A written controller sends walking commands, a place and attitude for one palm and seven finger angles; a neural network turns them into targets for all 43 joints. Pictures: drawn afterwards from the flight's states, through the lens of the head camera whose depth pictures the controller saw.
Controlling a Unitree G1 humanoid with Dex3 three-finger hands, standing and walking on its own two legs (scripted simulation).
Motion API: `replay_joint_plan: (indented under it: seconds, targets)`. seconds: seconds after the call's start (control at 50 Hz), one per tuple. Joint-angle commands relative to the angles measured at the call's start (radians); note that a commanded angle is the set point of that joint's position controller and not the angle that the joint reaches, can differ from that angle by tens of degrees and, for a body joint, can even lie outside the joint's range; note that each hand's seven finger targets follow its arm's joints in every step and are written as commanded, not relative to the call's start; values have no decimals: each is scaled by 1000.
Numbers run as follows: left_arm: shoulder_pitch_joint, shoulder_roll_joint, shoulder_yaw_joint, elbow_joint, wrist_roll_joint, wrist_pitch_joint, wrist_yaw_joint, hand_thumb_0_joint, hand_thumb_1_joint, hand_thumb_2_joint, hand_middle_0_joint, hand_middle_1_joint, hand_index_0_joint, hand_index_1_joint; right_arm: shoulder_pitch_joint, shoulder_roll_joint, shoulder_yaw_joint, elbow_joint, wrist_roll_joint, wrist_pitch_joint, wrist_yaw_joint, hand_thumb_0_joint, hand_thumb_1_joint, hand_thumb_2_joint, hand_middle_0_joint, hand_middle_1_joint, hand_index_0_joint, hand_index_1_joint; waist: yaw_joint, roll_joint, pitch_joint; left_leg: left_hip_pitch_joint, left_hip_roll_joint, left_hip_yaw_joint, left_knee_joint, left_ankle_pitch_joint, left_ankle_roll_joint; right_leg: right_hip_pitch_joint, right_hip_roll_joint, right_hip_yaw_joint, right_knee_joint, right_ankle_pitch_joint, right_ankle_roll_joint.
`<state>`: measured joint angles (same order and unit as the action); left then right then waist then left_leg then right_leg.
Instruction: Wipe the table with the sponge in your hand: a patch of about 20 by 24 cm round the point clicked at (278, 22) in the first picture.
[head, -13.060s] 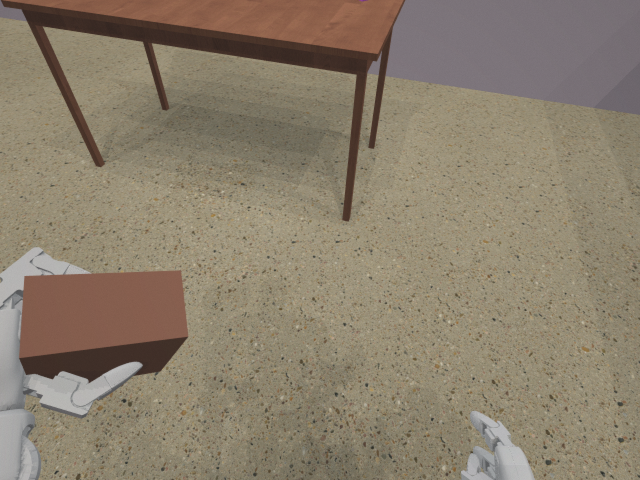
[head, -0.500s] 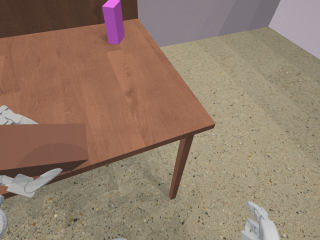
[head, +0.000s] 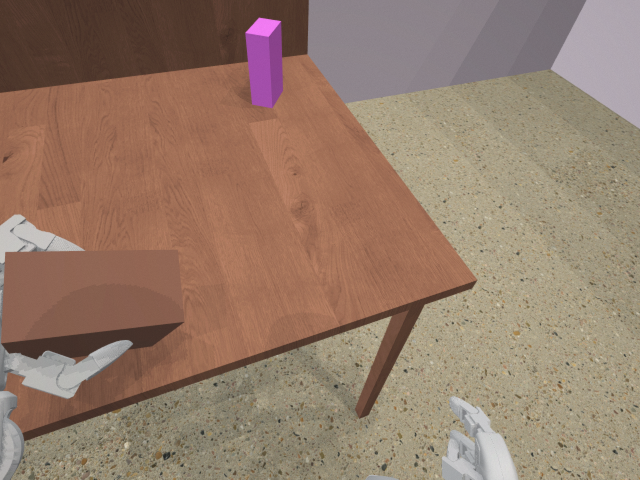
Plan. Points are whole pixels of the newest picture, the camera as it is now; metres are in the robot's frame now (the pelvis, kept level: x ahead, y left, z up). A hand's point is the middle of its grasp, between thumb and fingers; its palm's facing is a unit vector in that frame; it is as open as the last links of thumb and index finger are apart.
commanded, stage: come to a stop and stand still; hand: left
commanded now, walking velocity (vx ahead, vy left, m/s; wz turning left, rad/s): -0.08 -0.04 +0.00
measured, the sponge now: (118, 307) +0.24 +0.21 +0.15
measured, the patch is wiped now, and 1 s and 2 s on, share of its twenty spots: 0.00 0.00 0.00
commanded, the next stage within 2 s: look again from close up in 1.36 s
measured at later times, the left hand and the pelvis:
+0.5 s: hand (67, 293) +0.23 +0.24 +0.18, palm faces +0.39 -0.80 -0.46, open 10.3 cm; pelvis +0.01 -0.01 +0.01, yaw -1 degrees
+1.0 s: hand (31, 274) +0.25 +0.28 +0.18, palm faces +0.40 -0.85 -0.35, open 10.3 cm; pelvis +0.02 +0.03 +0.01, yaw -2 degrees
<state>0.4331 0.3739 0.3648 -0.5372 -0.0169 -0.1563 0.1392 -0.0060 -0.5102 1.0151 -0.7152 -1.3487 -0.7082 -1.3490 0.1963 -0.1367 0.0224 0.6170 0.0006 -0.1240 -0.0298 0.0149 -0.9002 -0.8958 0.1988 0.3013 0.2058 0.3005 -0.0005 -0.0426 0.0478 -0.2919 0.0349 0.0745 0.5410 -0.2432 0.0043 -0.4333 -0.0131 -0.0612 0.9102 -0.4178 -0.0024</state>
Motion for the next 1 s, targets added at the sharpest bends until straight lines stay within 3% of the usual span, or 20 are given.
replay_joint_plan:
  seconds: [0.0,0.04,0.08,0.1,0.12,0.2,0.3,0.32,0.44,0.46,0.48,0.5,0.52,0.6,0.66,0.72,0.76,0.82,0.9,0.98]
  targets:
    - [14,185,142,-202,-16,-73,25,0,100,1300,-1200,-1600,-1200,-1600,-57,-174,-46,-157,9,-48,-12,0,-900,-900,200,300,200,300,16,237,-210,80,183,-120,-121,296,79,212,32,-47,-398,156,5]
    - [-9,191,154,-114,-19,-66,26,0,100,1300,-1200,-1600,-1200,-1600,-62,-170,-41,-152,7,-38,-25,0,-900,-900,200,300,200,300,3,128,-189,-44,127,-75,-74,105,29,361,-13,48,-520,310,-11]
    - [-66,179,142,-77,-26,-55,27,0,100,1300,-1200,-1600,-1200,-1600,-45,-158,-40,-148,3,-42,-24,0,-900,-900,200,300,200,300,-10,1,-180,-37,7,-24,8,-63,-19,299,-151,257,-573,460,-76]
    - [-48,140,97,-39,-37,-36,20,0,100,1300,-1200,-1600,-1200,-1600,-33,-162,-52,-142,13,-40,-20,0,-900,-900,200,300,200,300,-8,-104,-169,-3,-21,-29,76,-64,-25,250,-201,311,-604,441,-104]
    - [-41,135,78,-48,-38,-22,24,0,100,1300,-1200,-1600,-1200,-1600,-67,-162,-51,-143,20,-38,-21,0,-900,-900,200,300,200,300,-7,-100,-151,8,-24,-42,100,-67,-23,224,-233,344,-625,463,-123]
    - [-52,153,73,-115,-27,-28,37,0,100,1300,-1200,-1600,-1200,-1600,-82,-161,-37,-153,10,-32,-30,0,-900,-900,200,300,200,300,10,-75,-152,19,-18,-80,-28,-6,-8,298,-210,227,-581,501,-94]
    - [-26,186,98,-242,-24,-47,52,0,100,1300,-1200,-1600,-1200,-1600,-108,-185,-48,-182,3,-23,-49,0,-900,-900,200,300,200,300,24,160,-210,91,85,-170,-144,389,3,351,-78,126,-478,530,-34]
    - [-19,206,117,-260,-23,-49,58,0,100,1300,-1200,-1600,-1200,-1600,-130,-182,-46,-179,5,-24,-53,0,-900,-900,200,300,200,300,27,205,-212,93,98,-175,-160,396,5,346,-63,113,-462,500,-25]
    - [23,131,69,-151,-33,-33,51,0,100,1300,-1200,-1600,-1200,-1600,-80,-190,-51,-176,4,-20,-54,0,-900,-900,200,300,200,300,17,127,-185,3,67,-145,-194,129,1,376,-57,122,-532,405,-23]
    - [-1124,980,645,-406,132,-169,29,0,100,1300,-1200,-1600,-1200,-1600,98,-229,-61,-157,-32,-82,-44,0,-900,-900,200,300,200,300,16,-5,82,-114,44,-52,-32,155,28,145,-67,176,-647,355,102]
    - [-517,353,268,261,19,-121,-30,0,100,1300,-1200,-1600,-1200,-1600,-8,-111,-32,-103,4,-73,-34,0,-900,-900,200,300,200,300,21,-18,-192,26,-35,-65,-37,119,31,226,-145,169,-623,286,-25]
    - [-258,224,160,312,-5,-119,-51,0,100,1300,-1200,-1600,-1200,-1600,14,-188,-71,-174,12,-92,-26,0,-900,-900,200,300,200,300,76,30,-134,68,-25,-53,-18,84,4,222,-139,314,-655,365,-13]
    - [-131,61,13,269,-55,-126,-65,0,100,1300,-1200,-1600,-1200,-1600,-27,-178,-67,-164,33,-90,0,0,-900,-900,200,300,200,300,57,159,-174,112,-10,-38,-63,56,10,256,-144,248,-603,377,-30]
    - [-94,135,14,-56,-42,-145,-37,0,100,1300,-1200,-1600,-1200,-1600,-48,-189,-55,-200,21,-85,27,0,-900,-900,200,300,200,300,54,-15,-144,46,-6,-71,-153,-59,20,273,-85,184,-635,39,-5]
    - [-108,194,93,-88,-35,-134,-21,0,100,1300,-1200,-1600,-1200,-1600,-72,-192,-43,-208,19,-84,11,0,-900,-900,200,300,200,300,45,-34,-91,-27,21,-106,-224,-184,31,259,-42,134,-606,-42,-3]
    - [-188,276,189,-158,-24,-149,-11,0,100,1300,-1200,-1600,-1200,-1600,-90,-194,-42,-205,13,-93,0,0,-900,-900,200,300,200,300,37,99,-92,-47,46,-130,-261,-198,38,287,-12,112,-532,50,-5]
    - [-210,220,155,-158,-23,-157,-15,0,100,1300,-1200,-1600,-1200,-1600,-74,-183,-41,-209,12,-101,-2,0,-900,-900,200,300,200,300,38,216,-107,-123,73,-158,-298,-207,50,390,-6,75,-431,163,-8]
    - [-202,211,150,-169,-24,-162,-19,0,100,1300,-1200,-1600,-1200,-1600,-80,-175,-39,-199,13,-125,6,0,-900,-900,200,300,200,300,40,202,-133,-80,62,-135,-257,-93,39,401,-15,72,-427,260,-10]
    - [-133,135,82,-139,-26,-160,-26,0,100,1300,-1200,-1600,-1200,-1600,-45,-188,-54,-171,7,-134,20,0,-900,-900,200,300,200,300,30,76,-154,23,26,-116,-161,125,13,376,-36,102,-495,410,-19]
    - [-106,125,69,-110,-23,-145,-26,0,100,1300,-1200,-1600,-1200,-1600,-54,-195,-59,-165,8,-112,24,0,-900,-900,200,300,200,300,25,97,-152,52,39,-114,-163,250,-4,366,-30,81,-478,473,-15]
